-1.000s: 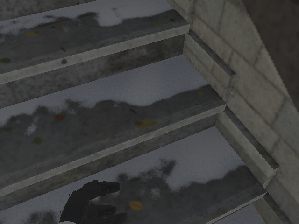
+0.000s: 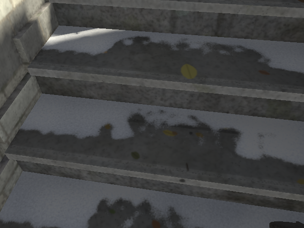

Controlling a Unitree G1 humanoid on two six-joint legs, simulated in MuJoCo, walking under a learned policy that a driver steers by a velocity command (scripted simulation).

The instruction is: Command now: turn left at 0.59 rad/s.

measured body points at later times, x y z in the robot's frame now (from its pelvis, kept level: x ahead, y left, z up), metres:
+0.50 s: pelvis +0.04 +0.05 +0.01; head +0.05 +0.05 +0.46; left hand +0.13 +0.29 -0.09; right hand +0.26 -0.14 -0.09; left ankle +0.03 +0.16 -0.72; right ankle +0.01 -0.11 -0.72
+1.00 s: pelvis +0.04 +0.05 +0.02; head +0.04 +0.04 +0.47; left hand +0.07 +0.30 -0.10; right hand +0.20 -0.16 -0.10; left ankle +0.03 +0.16 -0.72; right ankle +0.01 -0.11 -0.72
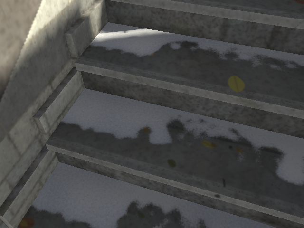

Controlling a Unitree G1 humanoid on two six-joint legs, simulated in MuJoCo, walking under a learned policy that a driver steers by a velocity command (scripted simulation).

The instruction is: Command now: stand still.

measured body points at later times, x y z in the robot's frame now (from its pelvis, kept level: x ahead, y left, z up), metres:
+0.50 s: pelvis -0.01 -0.01 +0.00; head -0.02 -0.01 +0.45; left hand +0.00 +0.22 -0.15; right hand +0.01 -0.24 -0.15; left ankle +0.01 +0.11 -0.74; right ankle -0.06 -0.15 -0.74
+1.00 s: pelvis +0.16 -0.01 +0.00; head +0.18 -0.02 +0.45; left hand +0.44 +0.13 -0.04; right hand +0.01 -0.21 -0.14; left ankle +0.01 +0.11 -0.74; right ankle +0.29 -0.12 -0.47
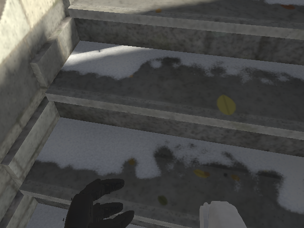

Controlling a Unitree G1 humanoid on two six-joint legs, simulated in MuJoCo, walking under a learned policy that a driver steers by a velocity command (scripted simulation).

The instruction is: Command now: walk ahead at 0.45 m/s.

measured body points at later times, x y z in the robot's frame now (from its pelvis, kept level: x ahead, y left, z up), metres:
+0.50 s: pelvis +0.30 -0.06 +0.17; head +0.34 -0.07 +0.62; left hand +0.16 +0.13 +0.05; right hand +0.56 -0.17 +0.10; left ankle +0.42 +0.05 -0.28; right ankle +0.19 -0.12 -0.57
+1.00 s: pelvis +0.61 -0.05 +0.34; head +0.62 -0.06 +0.79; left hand +0.82 +0.11 +0.23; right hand +0.54 -0.20 +0.17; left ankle +0.53 +0.02 -0.40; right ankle +0.74 -0.20 -0.10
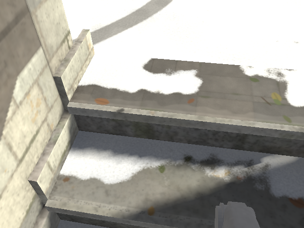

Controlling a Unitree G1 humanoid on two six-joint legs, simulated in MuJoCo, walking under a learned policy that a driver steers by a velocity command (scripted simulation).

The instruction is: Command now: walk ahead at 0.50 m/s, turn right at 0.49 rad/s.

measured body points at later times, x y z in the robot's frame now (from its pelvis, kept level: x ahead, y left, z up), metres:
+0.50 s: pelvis +0.29 -0.03 +0.16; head +0.29 -0.02 +0.61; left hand +0.20 +0.17 +0.01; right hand +0.47 -0.26 +0.08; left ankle +0.48 +0.07 -0.32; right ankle +0.19 -0.11 -0.57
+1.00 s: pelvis +0.54 -0.07 +0.33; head +0.54 -0.07 +0.78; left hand +0.83 -0.07 +0.25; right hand +0.35 -0.16 +0.18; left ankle +0.51 +0.06 -0.40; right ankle +0.58 -0.26 -0.10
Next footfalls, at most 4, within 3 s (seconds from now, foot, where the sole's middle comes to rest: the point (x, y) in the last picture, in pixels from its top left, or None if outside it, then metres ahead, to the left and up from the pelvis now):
0.12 right None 0.23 -0.12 -0.61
0.58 left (152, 188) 0.55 0.05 -0.44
1.18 right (276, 112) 0.75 -0.39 -0.27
1.82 left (226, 51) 1.13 -0.29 -0.27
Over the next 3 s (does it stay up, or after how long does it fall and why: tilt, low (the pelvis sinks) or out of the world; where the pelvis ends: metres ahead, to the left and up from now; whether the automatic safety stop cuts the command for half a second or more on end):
stays up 1.51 -0.30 0.51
